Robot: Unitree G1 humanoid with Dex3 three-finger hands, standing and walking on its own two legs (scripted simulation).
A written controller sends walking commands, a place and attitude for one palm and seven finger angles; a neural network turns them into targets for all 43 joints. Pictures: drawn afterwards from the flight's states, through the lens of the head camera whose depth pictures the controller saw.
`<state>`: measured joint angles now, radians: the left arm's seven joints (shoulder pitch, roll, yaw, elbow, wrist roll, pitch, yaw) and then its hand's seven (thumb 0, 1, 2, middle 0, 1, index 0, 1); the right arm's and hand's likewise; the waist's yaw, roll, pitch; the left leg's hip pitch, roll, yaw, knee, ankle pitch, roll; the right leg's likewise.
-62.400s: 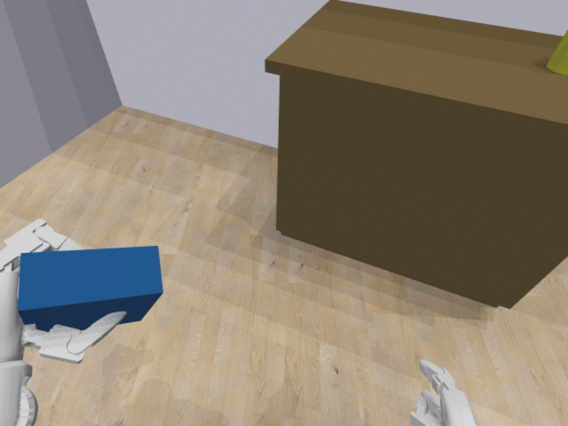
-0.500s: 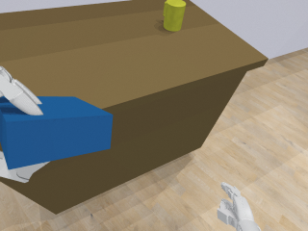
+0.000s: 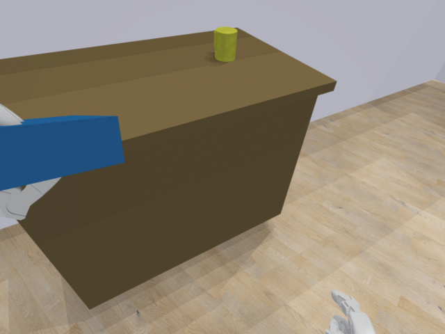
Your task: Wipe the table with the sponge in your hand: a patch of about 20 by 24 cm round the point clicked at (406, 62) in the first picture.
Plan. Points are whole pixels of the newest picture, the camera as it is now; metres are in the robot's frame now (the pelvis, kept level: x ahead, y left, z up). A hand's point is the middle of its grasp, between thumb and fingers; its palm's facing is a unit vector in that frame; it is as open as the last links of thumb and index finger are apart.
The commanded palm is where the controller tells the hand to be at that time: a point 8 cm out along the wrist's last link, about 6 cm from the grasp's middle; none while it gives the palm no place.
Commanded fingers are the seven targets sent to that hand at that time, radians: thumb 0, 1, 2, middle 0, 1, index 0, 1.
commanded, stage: stop stepping back and stand still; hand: left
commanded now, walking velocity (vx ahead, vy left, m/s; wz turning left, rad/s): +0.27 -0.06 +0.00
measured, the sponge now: (60, 141) +0.25 +0.20 +0.29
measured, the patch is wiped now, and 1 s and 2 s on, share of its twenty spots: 1.00 1.00 1.00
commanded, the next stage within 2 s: stand and wait in 0.42 s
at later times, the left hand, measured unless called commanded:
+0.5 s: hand out of the picture +0.16 +0.23 +0.32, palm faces +0.65 -0.72 -0.26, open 8.9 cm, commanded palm +0.11 +0.26 +0.31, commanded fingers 0.00 0.10 1.30 -1.20 -1.60 -1.20 -1.60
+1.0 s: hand out of the picture +0.21 +0.24 +0.30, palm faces +0.61 -0.71 -0.36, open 8.9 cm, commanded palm +0.13 +0.28 +0.31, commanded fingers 0.00 0.10 1.30 -1.20 -1.60 -1.20 -1.60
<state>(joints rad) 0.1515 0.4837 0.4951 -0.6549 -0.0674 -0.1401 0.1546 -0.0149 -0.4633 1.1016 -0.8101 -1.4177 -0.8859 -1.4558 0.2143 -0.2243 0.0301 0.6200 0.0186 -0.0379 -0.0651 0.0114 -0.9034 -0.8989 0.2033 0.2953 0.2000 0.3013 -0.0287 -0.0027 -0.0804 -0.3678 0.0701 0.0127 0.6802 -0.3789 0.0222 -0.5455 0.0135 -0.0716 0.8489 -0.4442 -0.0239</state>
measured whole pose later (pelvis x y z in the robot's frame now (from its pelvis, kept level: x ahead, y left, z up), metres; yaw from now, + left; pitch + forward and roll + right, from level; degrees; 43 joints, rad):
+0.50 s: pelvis -0.03 -0.03 +0.00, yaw +5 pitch -1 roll +2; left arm 0.12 0.47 0.51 -0.58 -0.07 -0.17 0.17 -0.01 -0.47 1.10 -0.81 -1.42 -0.89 -1.46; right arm 0.22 -0.23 0.01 0.62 0.04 -0.09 -0.08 0.01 -0.90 -0.90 0.20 0.29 0.20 0.30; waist 0.02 -0.02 -0.05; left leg -0.31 0.05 0.06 0.61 -0.28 -0.03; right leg -0.36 0.00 -0.04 0.75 -0.45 -0.01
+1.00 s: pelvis +0.00 -0.02 +0.01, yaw +5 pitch +0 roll -1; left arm 0.20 0.46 0.55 -0.59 -0.07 -0.16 0.15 -0.01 -0.46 1.10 -0.81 -1.42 -0.88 -1.46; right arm 0.15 -0.24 0.00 0.60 0.05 -0.03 -0.03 0.01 -0.91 -0.90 0.20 0.29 0.20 0.30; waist -0.03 0.04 0.03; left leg -0.26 0.06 0.01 0.56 -0.29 -0.03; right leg -0.23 0.05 -0.06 0.52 -0.28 -0.05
